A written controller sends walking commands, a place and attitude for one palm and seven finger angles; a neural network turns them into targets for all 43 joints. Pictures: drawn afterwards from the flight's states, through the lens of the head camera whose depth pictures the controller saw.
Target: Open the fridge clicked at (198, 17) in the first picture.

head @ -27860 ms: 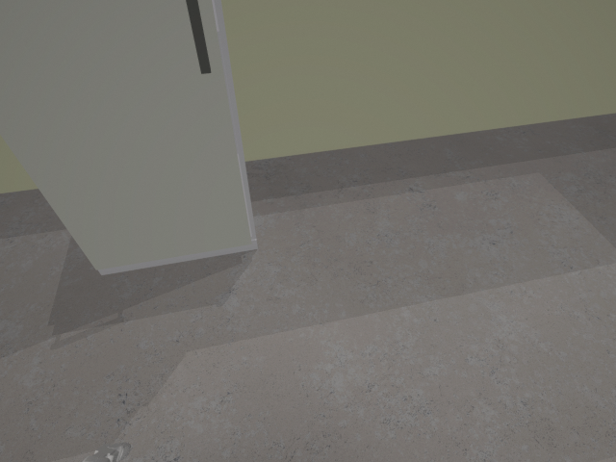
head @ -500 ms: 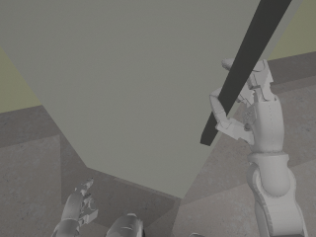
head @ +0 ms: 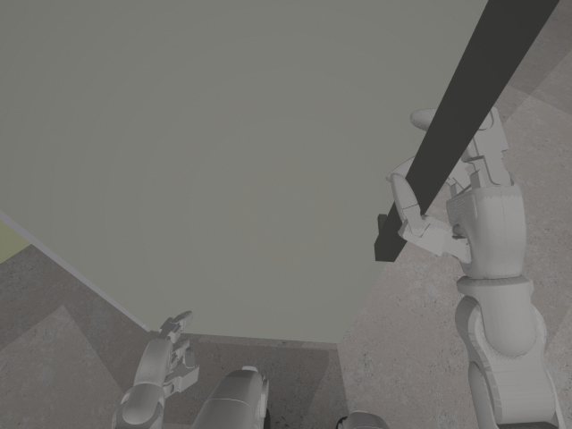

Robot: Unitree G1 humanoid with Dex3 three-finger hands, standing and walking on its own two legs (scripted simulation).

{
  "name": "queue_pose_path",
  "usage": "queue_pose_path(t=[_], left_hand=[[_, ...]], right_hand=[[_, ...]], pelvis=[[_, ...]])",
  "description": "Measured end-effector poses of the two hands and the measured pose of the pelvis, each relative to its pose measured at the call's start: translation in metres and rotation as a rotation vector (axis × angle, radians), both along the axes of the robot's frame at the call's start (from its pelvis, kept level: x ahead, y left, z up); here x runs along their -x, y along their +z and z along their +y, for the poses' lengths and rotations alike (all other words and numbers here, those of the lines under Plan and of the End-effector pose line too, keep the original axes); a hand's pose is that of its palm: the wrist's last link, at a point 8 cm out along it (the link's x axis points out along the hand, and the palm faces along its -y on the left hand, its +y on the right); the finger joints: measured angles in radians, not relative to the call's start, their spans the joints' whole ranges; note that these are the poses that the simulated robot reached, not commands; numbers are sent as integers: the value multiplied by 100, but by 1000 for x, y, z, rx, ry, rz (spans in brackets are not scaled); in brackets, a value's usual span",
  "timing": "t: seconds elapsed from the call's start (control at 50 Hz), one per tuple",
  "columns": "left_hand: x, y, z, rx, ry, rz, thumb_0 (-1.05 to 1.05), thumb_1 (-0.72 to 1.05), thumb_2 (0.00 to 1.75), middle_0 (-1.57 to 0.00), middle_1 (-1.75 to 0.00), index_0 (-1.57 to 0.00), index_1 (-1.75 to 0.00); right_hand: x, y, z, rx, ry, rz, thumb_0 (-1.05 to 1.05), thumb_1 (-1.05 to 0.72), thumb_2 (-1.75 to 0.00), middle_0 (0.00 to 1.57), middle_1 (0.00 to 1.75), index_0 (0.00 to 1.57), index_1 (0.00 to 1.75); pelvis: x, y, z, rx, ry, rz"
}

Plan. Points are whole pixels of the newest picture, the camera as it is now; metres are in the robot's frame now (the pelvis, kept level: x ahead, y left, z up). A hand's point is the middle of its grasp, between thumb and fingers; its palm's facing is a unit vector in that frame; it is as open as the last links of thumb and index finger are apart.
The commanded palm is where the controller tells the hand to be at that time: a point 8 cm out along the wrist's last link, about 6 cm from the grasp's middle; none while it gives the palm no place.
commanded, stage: walk backward, drawing the door open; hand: right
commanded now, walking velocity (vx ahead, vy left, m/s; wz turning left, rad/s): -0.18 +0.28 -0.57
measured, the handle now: (435, 132) +0.34 -0.09 +0.25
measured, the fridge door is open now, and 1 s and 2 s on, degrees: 49 77 71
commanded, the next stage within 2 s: stop walking and hold the door back in 0.58 s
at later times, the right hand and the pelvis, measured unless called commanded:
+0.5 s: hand (367, 386) +0.15 -0.03 +0.20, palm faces +0.40 +0.89 -0.21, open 7.4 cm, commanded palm +0.10 -0.08 +0.20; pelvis -0.06 +0.19 +0.01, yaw -20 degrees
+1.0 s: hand out of the picture +0.07 +0.01 +0.21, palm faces +0.71 +0.68 -0.19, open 6.4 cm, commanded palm +0.06 -0.03 +0.19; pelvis -0.10 +0.33 +0.00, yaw -37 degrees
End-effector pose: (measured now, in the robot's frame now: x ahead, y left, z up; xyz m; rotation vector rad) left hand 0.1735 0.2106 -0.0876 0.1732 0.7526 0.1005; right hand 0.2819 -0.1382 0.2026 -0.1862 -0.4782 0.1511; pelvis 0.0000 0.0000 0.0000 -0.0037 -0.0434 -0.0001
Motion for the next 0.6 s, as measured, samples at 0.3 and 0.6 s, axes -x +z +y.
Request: queue_pose_path(t=[0.3,0.6], left_hand=[[8,10,100,-63,-147,0,1,90,90,-20,-30,-20,-30],[2,-2,149,18,-433,29,1,90,90,-20,-30,-20,-30]], right_hand=[[103,1,33,-48,-330,13,-10,-58,-83,47,140,17,128],[202,3,84,21,-715,20,-11,-60,-83,48,140,15,125]], pelvis=[[45,0,116,23,-215,0],[53,-2,242,-27,-398,7]])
